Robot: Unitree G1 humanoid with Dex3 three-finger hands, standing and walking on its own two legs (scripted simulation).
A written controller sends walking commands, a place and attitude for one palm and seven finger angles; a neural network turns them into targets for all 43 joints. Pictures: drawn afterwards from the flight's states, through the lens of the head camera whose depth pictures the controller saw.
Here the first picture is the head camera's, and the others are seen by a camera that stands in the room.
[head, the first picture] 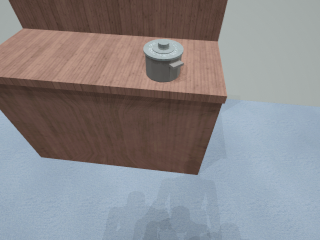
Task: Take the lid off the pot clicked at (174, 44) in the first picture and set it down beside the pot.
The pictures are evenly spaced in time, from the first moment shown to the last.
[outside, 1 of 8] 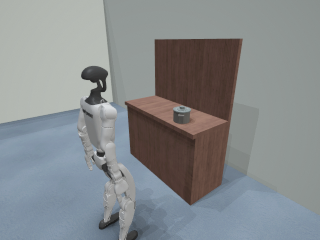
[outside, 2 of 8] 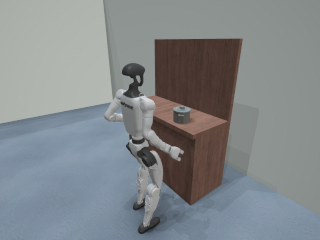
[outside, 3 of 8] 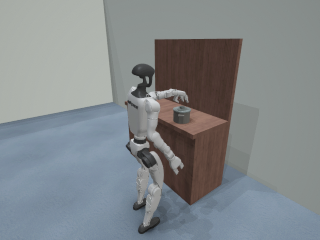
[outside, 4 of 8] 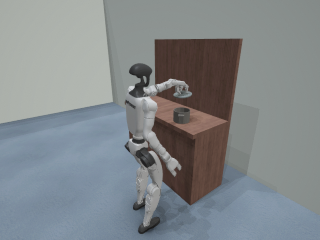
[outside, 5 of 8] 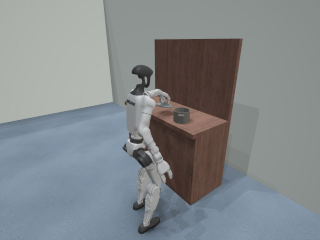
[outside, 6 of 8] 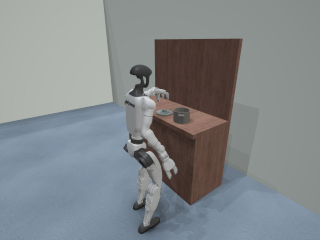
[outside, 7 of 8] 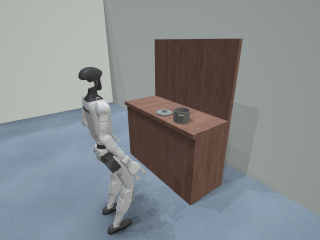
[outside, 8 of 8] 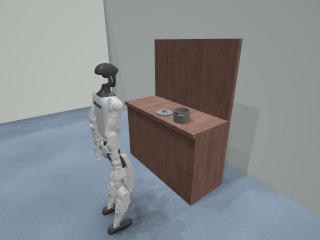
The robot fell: no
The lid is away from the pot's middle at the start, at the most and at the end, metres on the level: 0.00 0.25 0.24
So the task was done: yes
